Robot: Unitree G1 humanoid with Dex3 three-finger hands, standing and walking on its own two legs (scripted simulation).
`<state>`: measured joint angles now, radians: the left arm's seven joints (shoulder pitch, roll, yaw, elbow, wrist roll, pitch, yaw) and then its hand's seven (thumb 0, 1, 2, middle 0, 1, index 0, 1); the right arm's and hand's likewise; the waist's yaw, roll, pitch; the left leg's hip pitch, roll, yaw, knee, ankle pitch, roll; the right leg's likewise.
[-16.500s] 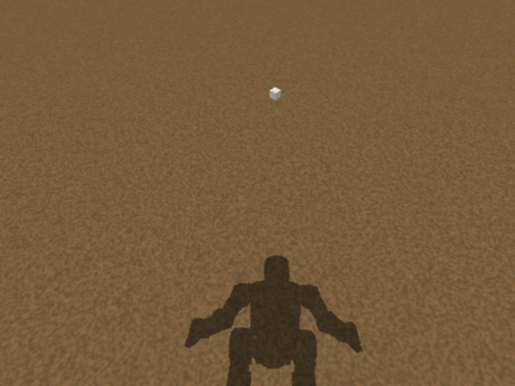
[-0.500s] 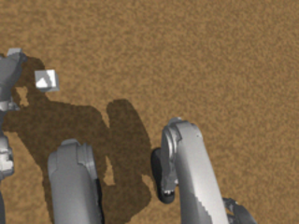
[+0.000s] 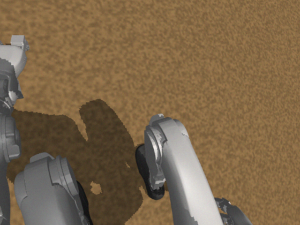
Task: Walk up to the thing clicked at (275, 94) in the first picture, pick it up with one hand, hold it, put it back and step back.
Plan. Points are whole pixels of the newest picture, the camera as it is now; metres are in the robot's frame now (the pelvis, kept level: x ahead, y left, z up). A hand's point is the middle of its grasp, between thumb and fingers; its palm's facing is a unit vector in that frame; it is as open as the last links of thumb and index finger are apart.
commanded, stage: rest palm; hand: left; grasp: from above
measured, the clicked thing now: (6, 87) +0.52 +0.26 -0.29
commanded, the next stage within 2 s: close in 1.14 s
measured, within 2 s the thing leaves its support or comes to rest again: neither
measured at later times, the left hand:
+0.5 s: hand out of the picture +0.48 +0.26 -0.23, palm faces -0.53 -0.09 -0.85, open 13.6 cm
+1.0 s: hand (4, 85) +0.52 +0.25 -0.25, palm faces -0.44 -0.07 -0.89, open 13.3 cm
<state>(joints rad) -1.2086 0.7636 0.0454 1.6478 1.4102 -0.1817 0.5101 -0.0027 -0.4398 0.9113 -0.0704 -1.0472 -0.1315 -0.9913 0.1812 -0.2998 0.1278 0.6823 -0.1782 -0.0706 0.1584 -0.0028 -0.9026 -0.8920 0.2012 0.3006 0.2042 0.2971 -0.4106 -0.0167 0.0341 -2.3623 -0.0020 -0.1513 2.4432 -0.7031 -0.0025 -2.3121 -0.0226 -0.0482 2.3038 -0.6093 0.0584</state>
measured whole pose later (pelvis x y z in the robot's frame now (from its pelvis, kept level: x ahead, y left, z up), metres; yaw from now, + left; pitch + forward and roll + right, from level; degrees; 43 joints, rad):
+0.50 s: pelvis +0.00 +0.00 -0.01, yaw -1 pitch +31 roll -11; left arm -1.11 0.89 0.03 1.54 1.29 -0.33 0.36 0.00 -0.40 0.86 -0.09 -1.02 -0.15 -0.97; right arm 0.15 -0.34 0.19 0.64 -0.19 -0.05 0.16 0.00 -0.91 -0.90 0.20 0.30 0.20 0.30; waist -0.35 -0.08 0.14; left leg -2.34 -0.01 -0.20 2.49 -0.71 -0.02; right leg -2.27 -0.02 -0.09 2.33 -0.61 0.06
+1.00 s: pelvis +0.00 +0.01 -0.02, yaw -4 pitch +32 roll -13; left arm -1.21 0.96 0.12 1.76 1.35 -0.13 0.57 0.00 -0.35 0.81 -0.10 -1.03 -0.18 -0.95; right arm 0.18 -0.34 0.25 0.64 -0.23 -0.18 0.27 0.00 -0.91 -0.90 0.20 0.30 0.20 0.30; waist -0.46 -0.07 0.16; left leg -2.39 0.00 -0.20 2.53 -0.72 0.02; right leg -2.30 0.00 -0.09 2.34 -0.61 0.08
